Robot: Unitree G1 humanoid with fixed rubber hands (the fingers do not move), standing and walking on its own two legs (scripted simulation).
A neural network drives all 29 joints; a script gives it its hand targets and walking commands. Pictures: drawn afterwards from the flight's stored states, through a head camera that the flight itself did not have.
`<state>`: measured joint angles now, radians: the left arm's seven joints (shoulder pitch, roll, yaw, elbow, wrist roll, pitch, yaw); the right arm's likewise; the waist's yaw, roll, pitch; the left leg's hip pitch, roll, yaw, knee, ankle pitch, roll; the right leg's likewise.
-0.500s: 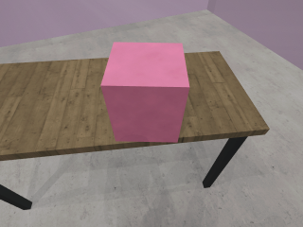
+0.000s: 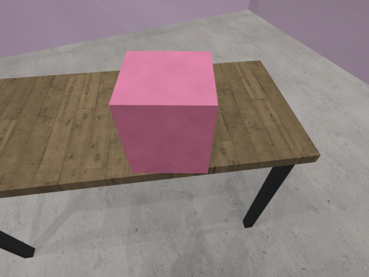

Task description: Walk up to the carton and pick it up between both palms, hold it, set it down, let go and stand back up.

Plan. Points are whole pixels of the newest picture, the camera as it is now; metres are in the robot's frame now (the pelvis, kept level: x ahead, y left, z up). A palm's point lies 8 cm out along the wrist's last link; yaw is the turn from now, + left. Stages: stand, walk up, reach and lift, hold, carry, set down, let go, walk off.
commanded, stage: stand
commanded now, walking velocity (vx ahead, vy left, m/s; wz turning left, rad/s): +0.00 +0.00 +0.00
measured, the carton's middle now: (169, 115) +0.48 +0.04 +0.06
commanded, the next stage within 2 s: reach and lift in 0.62 s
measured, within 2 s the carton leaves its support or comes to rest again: neither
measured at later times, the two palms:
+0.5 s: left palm out of the picture -0.04 +0.18 -0.15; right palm out of the picture -0.04 -0.20 -0.16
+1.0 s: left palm (108, 269) +0.16 +0.18 -0.09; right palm (258, 264) +0.16 -0.16 -0.10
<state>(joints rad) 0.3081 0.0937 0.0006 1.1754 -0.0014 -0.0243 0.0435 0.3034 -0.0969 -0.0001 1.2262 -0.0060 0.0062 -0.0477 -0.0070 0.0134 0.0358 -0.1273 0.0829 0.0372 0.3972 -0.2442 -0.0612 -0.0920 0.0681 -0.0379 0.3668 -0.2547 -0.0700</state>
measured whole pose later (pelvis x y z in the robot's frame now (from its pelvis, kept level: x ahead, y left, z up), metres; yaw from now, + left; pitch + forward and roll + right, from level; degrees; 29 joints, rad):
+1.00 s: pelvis -0.04 +0.00 +0.00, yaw -1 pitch +4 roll +1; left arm -0.02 0.08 0.04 0.33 0.12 0.84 -0.10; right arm -0.15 -0.04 0.06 0.78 0.23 0.35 -0.11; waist -0.02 -0.05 0.03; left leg -0.28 0.07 0.06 0.38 -0.16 -0.05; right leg -0.28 0.06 -0.02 0.41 -0.19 -0.07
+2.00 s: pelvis -0.03 +0.04 +0.00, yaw -3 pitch -2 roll +0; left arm 0.28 0.16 -0.07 0.16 -0.09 0.39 0.12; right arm 0.34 -0.14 -0.04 0.29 0.11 0.16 0.05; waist 0.04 -0.04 0.04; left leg -0.12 0.04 0.11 0.33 -0.17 -0.01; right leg -0.13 0.03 0.03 0.36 -0.19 -0.02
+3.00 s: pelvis -0.02 +0.03 +0.00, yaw -1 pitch +2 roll +0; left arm -0.15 0.15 -0.02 0.51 -0.14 -0.12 0.13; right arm -0.17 -0.24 0.05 0.61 0.27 -0.18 0.00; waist 0.02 -0.03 -0.02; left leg -0.20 0.04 0.07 0.37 -0.20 -0.02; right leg -0.17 0.03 -0.01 0.36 -0.21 -0.02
